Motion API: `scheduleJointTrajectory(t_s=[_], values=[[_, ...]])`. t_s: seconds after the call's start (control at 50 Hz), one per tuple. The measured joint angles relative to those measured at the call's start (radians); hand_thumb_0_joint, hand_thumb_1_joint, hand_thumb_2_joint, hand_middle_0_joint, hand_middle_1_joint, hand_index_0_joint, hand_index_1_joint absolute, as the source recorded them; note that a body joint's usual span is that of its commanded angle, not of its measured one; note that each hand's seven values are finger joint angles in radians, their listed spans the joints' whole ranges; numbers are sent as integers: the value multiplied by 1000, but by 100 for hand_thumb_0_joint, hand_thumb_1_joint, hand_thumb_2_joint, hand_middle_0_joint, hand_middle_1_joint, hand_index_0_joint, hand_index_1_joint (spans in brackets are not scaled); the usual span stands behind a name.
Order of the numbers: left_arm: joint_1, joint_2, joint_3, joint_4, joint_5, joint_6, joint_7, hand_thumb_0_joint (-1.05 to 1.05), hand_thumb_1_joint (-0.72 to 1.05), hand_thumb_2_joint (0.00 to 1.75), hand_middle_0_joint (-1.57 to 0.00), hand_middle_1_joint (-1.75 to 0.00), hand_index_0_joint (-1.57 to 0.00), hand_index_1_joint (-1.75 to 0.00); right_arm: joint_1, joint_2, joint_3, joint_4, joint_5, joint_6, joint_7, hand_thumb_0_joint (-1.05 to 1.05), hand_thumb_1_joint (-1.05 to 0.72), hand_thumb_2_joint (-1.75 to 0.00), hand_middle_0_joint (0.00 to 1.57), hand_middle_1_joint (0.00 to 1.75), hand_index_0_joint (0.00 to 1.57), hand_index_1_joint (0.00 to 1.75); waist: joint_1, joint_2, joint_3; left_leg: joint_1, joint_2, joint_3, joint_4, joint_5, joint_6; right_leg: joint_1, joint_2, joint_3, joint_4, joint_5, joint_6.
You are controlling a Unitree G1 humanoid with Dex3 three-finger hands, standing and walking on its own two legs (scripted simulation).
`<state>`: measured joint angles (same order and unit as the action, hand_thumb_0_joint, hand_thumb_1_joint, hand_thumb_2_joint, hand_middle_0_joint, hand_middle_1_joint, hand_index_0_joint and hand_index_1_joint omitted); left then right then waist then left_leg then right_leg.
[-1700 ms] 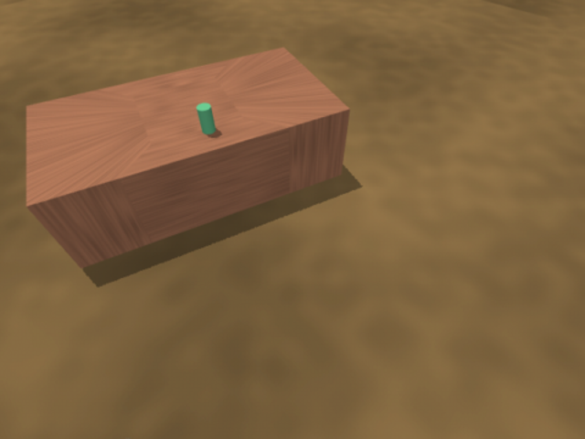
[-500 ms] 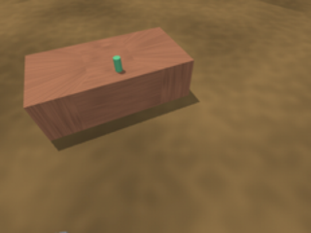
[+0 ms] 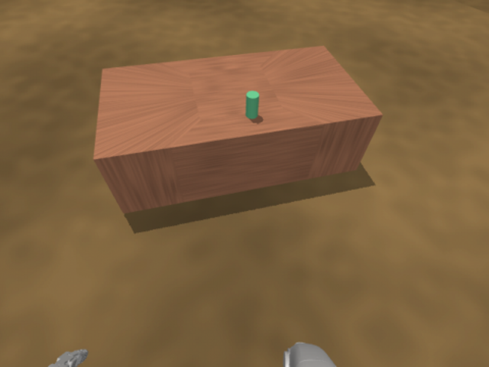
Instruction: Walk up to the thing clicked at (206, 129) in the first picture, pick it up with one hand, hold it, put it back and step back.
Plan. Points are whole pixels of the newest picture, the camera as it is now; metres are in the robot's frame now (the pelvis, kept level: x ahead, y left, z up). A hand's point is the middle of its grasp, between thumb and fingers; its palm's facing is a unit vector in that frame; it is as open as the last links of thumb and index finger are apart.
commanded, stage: walk up
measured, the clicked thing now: (252, 105) +1.15 -0.04 -0.32
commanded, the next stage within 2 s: none
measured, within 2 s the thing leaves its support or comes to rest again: neither
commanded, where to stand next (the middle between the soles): +0.54 +0.17 m, yaw +7 degrees
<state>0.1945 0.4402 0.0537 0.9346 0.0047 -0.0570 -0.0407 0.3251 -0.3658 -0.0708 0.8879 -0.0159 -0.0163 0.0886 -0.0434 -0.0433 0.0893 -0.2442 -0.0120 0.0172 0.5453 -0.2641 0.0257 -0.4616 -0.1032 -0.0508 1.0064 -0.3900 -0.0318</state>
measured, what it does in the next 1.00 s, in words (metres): walks ahead: right foot, then left foot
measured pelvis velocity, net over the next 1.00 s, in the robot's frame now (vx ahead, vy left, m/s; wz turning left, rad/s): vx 0.35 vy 0.14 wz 0.18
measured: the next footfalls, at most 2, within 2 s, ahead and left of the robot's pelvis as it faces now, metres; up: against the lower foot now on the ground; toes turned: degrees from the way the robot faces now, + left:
right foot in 0.16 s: +0.22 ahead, -0.11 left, +0.00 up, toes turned -3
left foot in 0.62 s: +0.36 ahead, +0.22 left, +0.00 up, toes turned +13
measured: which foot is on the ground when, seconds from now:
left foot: down 0.00-0.18, up 0.20-0.60, down 0.62-1.00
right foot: up 0.00-0.14, down 0.16-0.66, up 0.68-1.00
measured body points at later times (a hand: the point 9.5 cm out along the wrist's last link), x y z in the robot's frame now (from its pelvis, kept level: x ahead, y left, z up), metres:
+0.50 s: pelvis +0.19 +0.03 +0.01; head +0.21 +0.01 +0.45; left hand +0.15 +0.36 -0.09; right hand +0.33 -0.28 -0.11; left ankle +0.26 +0.20 -0.69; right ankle +0.18 -0.11 -0.73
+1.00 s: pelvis +0.35 +0.14 +0.01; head +0.37 +0.16 +0.46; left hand +0.35 +0.47 -0.11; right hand +0.47 -0.15 -0.09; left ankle +0.32 +0.21 -0.73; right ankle +0.48 +0.00 -0.68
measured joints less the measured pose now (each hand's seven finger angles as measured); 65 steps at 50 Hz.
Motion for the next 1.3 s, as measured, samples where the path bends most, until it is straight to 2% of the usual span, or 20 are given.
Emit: scheduleJointTrajectory(t_s=[0.08,0.14,0.18,0.24,0.3,0.38,0.48,0.56,0.62,0.66,0.68,0.72,0.76,0.9,0.98,1.08,1.14,1.2,1.26,1.3], values=[[21,-27,-1,-13,9,-4,-7,1,90,90,-20,-30,-20,-30,34,-12,3,-21,-4,-7,-4,0,-90,-89,21,30,20,30,-2,21,-7,68,-29,-10,-32,-34,13,-14,12,-6,-201,43,16],[41,-36,5,-18,15,-16,-7,1,90,90,-20,-30,-21,-30,45,-28,2,-36,-2,-5,-6,0,-90,-89,21,30,20,30,2,50,-12,95,-31,-22,8,-96,2,24,34,-16,-336,131,12],[60,-34,14,-28,19,-35,-1,1,90,90,-20,-30,-21,-30,49,-38,1,-45,4,0,-10,0,-90,-89,21,30,20,30,16,74,-18,79,-19,-36,114,-169,4,69,58,-30,-395,226,1],[70,-45,18,-40,22,-46,14,0,90,90,-20,-30,-21,-30,23,-45,1,-33,3,19,-22,0,-90,-89,21,30,20,30,43,118,-18,-31,-39,-99,411,-208,14,97,66,-68,-341,152,-7],[95,-56,11,-43,17,-45,17,0,90,90,-20,-30,-21,-30,-6,-61,4,-25,1,20,-18,0,-91,-89,21,30,20,30,69,133,-26,-137,-35,-86,543,-155,5,165,54,-82,-396,135,-5],[138,-58,7,-43,13,-54,14,1,90,90,-20,-30,-21,-30,-39,-85,-4,-40,4,8,-9,0,-91,-89,21,30,20,30,92,145,-21,-231,8,-112,498,-49,-16,255,50,-91,-502,150,14],[177,-39,14,-48,18,-51,14,1,90,90,-21,-30,-21,-30,-61,-93,-16,-52,-2,15,5,0,-91,-89,20,30,20,30,100,127,-11,-282,62,-114,338,28,-40,328,33,-116,-555,121,32],[195,-13,19,-61,18,-49,11,1,90,90,-21,-30,-21,-30,-84,-83,-15,-52,-8,19,16,0,-91,-89,20,30,20,30,104,100,3,-251,95,-63,165,38,-32,367,14,-139,-530,60,63],[204,6,15,-64,15,-36,12,1,89,90,-21,-30,-21,-30,-102,-73,-15,-53,-9,13,21,0,-91,-89,20,30,20,30,102,73,1,-195,87,-15,73,79,-15,379,-17,-149,-460,-18,87],[190,16,14,-55,13,-18,19,1,90,90,-20,-30,-21,-30,-124,-54,-15,-59,-13,-5,14,0,-91,-89,20,30,20,30,99,16,23,-178,41,20,115,73,-4,336,-82,-108,-299,-54,45],[180,7,11,-50,9,-7,21,1,90,90,-20,-30,-21,-30,-126,-52,-13,-72,-13,-15,7,0,-91,-89,20,30,20,30,91,16,29,-175,34,24,144,41,3,289,-73,-59,-180,-71,27],[157,-9,-6,-42,6,8,23,1,90,90,-20,-30,-20,-30,-120,-43,-9,-88,6,-25,-4,0,-91,-89,21,30,20,30,67,38,27,-153,35,7,153,7,17,192,-16,6,27,-96,-1],[140,-10,-16,-46,-1,11,19,1,90,90,-20,-30,-20,-30,-105,-22,1,-90,17,-25,-17,0,-90,-89,21,30,20,30,58,29,19,-99,27,9,98,10,22,106,12,46,123,-41,-13],[109,-8,-3,-74,-12,9,9,1,90,90,-20,-30,-20,-30,-22,12,25,-90,17,-49,-35,0,-90,-89,21,30,20,30,47,-15,2,71,-29,30,-83,28,44,-52,17,108,23,142,15],[113,-19,-3,-66,-3,23,4,0,90,90,-20,-30,-20,-30,5,6,16,-100,8,-50,-41,0,-90,-89,21,30,20,30,34,-8,2,136,-49,50,-134,12,51,-66,18,86,-112,171,27],[95,-40,-6,-67,5,23,0,1,90,90,-20,-30,-20,-30,28,-14,4,-113,0,-35,-44,0,-90,-89,21,30,20,30,12,17,22,173,-64,69,-120,-43,47,-12,25,29,-316,214,13],[80,-51,-6,-78,11,10,2,1,90,90,-20,-30,-20,-30,41,-25,3,-110,1,-21,-49,0,-90,-89,21,30,20,30,3,37,24,169,-62,74,-47,-113,37,67,51,13,-423,228,-3],[50,-72,-4,-97,20,-11,10,1,90,90,-20,-30,-20,-30,31,-29,4,-89,10,-7,-59,0,-90,-89,21,30,20,30,8,96,44,101,-12,46,175,-191,22,102,99,-16,-417,222,-13],[33,-69,-9,-121,9,-20,12,1,90,90,-20,-30,-20,-30,16,-12,26,-69,5,3,-62,0,-90,-89,21,30,20,30,32,65,45,-23,-36,22,436,-283,11,117,81,-2,-396,185,-28],[33,-78,-14,-126,4,-19,17,1,90,90,-20,-30,-21,-30,8,-17,31,-60,6,3,-58,0,-90,-89,21,30,20,30,40,65,40,-87,-21,-1,490,-254,7,149,76,-1,-430,191,-25]])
